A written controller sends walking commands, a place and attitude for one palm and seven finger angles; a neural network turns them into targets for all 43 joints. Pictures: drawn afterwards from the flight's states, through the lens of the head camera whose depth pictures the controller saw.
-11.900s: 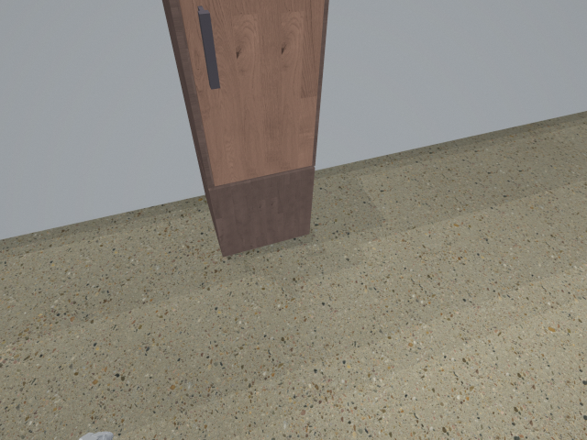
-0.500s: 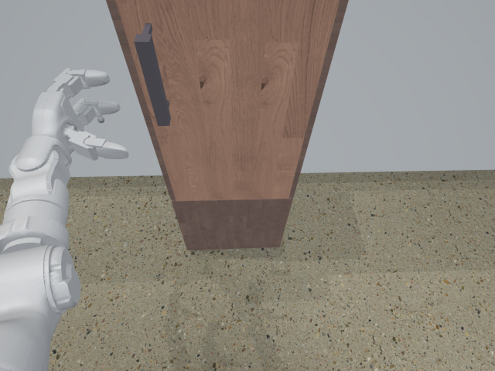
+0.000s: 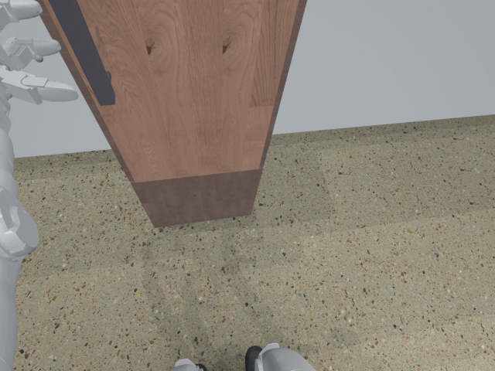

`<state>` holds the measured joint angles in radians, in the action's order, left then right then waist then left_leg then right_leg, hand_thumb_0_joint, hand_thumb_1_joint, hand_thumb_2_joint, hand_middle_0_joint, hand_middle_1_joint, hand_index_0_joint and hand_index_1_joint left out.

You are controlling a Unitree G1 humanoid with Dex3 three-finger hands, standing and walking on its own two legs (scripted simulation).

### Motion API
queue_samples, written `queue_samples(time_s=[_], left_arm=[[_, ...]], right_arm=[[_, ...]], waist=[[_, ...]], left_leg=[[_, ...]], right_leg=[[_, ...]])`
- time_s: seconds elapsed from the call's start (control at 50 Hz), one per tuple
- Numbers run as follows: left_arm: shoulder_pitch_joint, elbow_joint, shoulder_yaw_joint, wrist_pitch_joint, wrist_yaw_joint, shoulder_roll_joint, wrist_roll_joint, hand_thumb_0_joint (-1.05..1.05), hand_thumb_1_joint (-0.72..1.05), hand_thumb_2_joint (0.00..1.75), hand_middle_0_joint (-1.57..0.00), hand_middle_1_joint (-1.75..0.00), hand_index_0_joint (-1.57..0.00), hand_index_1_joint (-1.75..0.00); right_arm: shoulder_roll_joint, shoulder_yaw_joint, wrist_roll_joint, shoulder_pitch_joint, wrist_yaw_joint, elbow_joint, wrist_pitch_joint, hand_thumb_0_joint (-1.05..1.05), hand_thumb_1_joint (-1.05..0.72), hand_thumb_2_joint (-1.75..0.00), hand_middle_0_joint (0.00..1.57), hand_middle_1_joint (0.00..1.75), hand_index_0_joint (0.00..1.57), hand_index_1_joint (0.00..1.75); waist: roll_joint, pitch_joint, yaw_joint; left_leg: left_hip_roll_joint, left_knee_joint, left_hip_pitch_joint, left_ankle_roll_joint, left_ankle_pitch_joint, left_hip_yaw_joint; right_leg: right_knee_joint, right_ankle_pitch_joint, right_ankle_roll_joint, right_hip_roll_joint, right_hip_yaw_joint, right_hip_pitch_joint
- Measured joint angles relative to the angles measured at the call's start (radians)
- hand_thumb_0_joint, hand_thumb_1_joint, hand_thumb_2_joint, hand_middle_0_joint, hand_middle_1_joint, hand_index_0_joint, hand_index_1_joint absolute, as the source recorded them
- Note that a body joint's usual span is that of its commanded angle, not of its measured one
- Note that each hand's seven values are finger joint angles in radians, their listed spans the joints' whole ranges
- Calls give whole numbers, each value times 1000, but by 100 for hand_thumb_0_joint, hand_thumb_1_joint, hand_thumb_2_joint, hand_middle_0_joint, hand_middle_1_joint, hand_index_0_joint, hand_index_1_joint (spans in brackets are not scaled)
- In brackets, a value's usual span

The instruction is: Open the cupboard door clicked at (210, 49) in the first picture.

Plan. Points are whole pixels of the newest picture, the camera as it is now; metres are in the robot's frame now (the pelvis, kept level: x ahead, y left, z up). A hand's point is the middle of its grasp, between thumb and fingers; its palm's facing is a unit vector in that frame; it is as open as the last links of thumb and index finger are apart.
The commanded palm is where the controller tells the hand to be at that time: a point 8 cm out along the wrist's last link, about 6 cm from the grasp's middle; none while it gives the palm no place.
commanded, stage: move the hooked fingers beside the handle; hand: left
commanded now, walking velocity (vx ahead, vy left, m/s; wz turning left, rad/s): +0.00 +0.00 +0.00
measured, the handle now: (88, 45) +0.58 +0.17 +0.14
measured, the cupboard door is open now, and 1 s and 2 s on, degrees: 0 0 0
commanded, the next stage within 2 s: slide the fingers in behind the handle in 0.74 s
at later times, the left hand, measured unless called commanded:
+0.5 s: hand (32, 70) +0.53 +0.23 +0.15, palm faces +0.04 -1.00 +0.01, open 14.0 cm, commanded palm +0.51 +0.27 +0.14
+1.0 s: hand (33, 71) +0.52 +0.23 +0.15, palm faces +0.04 -1.00 +0.01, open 14.0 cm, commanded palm +0.50 +0.26 +0.14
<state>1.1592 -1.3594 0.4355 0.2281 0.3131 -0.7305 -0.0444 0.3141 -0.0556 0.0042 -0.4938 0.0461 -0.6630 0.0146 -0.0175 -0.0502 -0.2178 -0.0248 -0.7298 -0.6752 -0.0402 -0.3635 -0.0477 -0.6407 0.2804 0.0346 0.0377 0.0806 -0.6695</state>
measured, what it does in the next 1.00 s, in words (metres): stands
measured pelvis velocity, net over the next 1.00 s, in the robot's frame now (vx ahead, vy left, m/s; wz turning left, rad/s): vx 0.00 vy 0.00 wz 0.00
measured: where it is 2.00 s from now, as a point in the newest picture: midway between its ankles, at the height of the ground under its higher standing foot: outside the picture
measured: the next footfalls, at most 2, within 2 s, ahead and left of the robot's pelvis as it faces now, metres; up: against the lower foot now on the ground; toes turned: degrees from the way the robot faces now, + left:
none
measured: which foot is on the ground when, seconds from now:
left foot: down 0.00-1.00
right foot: down 0.00-1.00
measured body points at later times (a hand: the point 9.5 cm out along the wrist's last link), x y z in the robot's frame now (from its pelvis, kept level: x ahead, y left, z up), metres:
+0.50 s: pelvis +0.02 +0.01 +0.00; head +0.11 +0.02 +0.44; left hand +0.52 +0.28 +0.15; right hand +0.03 -0.26 -0.11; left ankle -0.02 +0.09 -0.71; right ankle +0.01 -0.10 -0.71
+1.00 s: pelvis +0.00 +0.00 +0.00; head +0.10 +0.02 +0.44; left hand +0.51 +0.28 +0.15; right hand -0.04 -0.27 -0.10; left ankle -0.02 +0.09 -0.71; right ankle +0.01 -0.10 -0.71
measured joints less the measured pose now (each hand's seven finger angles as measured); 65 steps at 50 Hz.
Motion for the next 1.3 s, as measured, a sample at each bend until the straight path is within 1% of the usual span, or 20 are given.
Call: queue_samples(time_s=[0.06, 0.12, 0.24, 0.3, 0.38, 0.5, 0.58, 0.68, 0.76, 0.88, 0.92, 1.02, 1.08, 1.18, 1.24, 1.3], left_arm=[[-8, 11, 15, 1, 3, 5, -2, -1, -50, 30, -30, -120, -30, -120], [-43, 37, 29, -4, 3, 11, -1, -1, -49, 30, -30, -120, -30, -120], [-140, 125, 46, 3, 2, 55, -18, -2, -49, 30, -30, -120, -30, -120], [-165, 148, 35, 2, 2, 75, -29, -2, -49, 30, -30, -120, -30, -120], [-167, 153, 7, -5, 1, 101, -41, -2, -50, 30, -30, -120, -30, -120], [-151, 143, -31, -2, -13, 138, -50, -2, -50, 30, -30, -120, -30, -120], [-126, 110, -37, -5, -26, 140, -38, -1, -50, 30, -30, -120, -30, -120], [-118, 98, -21, 17, -35, 123, -25, -2, -50, 30, -30, -120, -30, -120], [-108, 84, -23, 27, -28, 108, -25, -2, -50, 30, -30, -120, -30, -120], [-91, 56, -13, 19, -17, 76, -26, -2, -50, 30, -30, -120, -30, -120], [-89, 58, -22, 21, -17, 70, -29, -2, -50, 30, -30, -120, -30, -120], [-87, 68, -21, 24, -12, 78, -39, -2, -50, 30, -30, -120, -30, -120], [-99, 87, -23, 26, -19, 96, -39, -2, -50, 30, -30, -120, -30, -120], [-98, 83, -37, 19, -49, 126, -33, -1, -50, 30, -30, -120, -30, -120], [-98, 84, -22, 23, -69, 140, -25, -2, -50, 30, -30, -120, -30, -120], [-94, 78, -24, 31, -85, 143, -17, -2, -50, 30, -30, -120, -30, -120]], right_arm=[[-3, 1, -5, -10, -7, 4, 12, 1, -90, -90, 20, 30, 20, 30], [-8, 3, -6, -16, -14, 18, 27, 1, -90, -90, 20, 30, 20, 30], [-25, 8, -1, -11, -26, 39, 51, 1, -90, -90, 20, 30, 20, 30], [-33, 9, 3, 5, -28, 39, 58, 1, -90, -90, 20, 30, 20, 30], [-38, 10, 6, 36, -27, 36, 59, 1, -90, -90, 20, 30, 20, 30], [-35, 11, 7, 80, -27, 34, 47, 1, -90, -90, 20, 30, 20, 30], [-31, 6, 8, 101, -24, 42, 39, 1, -90, -90, 20, 30, 20, 30], [-28, 3, 8, 102, -22, 48, 29, 1, -90, -90, 20, 30, 20, 30], [-25, 2, 10, 81, -20, 40, 29, 1, -90, -90, 20, 30, 20, 30], [-19, -4, 11, 47, -14, 23, 29, 1, -90, -90, 20, 30, 20, 30], [-18, -1, 10, 34, -14, 19, 26, 1, -90, -90, 20, 30, 20, 30], [-17, 1, 8, 13, -16, 6, 23, 1, -90, -90, 20, 30, 20, 30], [-15, 7, 5, 3, -19, 5, 20, 1, -90, -90, 20, 30, 20, 30], [-17, 8, 2, 7, -24, 7, 16, 1, -90, -90, 20, 30, 20, 30], [-21, 6, -2, 19, -27, 11, 11, 1, -90, -90, 20, 30, 20, 30], [-26, 5, -3, 29, -30, 18, 5, 1, -90, -90, 20, 30, 20, 30]], waist=[[-1, -10, 0], [-2, -18, 3], [-5, -29, 25], [-6, -33, 39], [-7, -37, 54], [-7, -43, 70], [-3, -38, 65], [1, -32, 55], [0, -28, 50], [-1, -20, 37], [-1, -18, 34], [0, -17, 30], [-3, -24, 30], [-7, -25, 30], [-6, -26, 30], [-6, -26, 28]], left_leg=[[-3, 0, -4, -1, -7, -6], [-6, 2, 2, -3, -15, -14], [-9, 11, 32, -4, -27, -20], [-8, 13, 46, -4, -31, -15], [-2, 10, 58, -5, -34, -4], [5, 2, 64, -6, -34, 8], [8, -6, 58, -6, -32, 11], [6, -15, 48, -5, -28, 7], [5, -19, 42, -4, -25, 8], [2, -22, 31, -4, -18, 8], [2, -22, 28, -4, -15, 8], [0, -21, 23, -4, -11, 8], [0, -19, 23, -4, -10, 5], [3, -20, 27, -6, -11, 3], [3, -21, 27, -7, -12, -1], [2, -24, 26, -7, -14, -3]], right_leg=[[1, 3, -2, 3, -6, -6], [5, 6, -4, 7, -15, -3], [17, 14, -7, 12, -23, 26], [21, 19, -8, 11, -19, 43], [21, 25, -9, 6, -9, 61], [12, 31, -10, -2, 3, 71], [-1, 32, -9, -6, 7, 65], [-13, 29, -7, -4, 3, 51], [-17, 25, -6, -3, 4, 45], [-16, 16, -4, -1, 4, 36], [-15, 13, -3, -1, 4, 33], [-10, 6, -3, 1, 4, 29], [-8, 4, -4, 1, 1, 29], [-13, 6, -6, -1, -1, 31], [-17, 8, -6, -1, -5, 28], [-22, 10, -6, -1, -7, 25]])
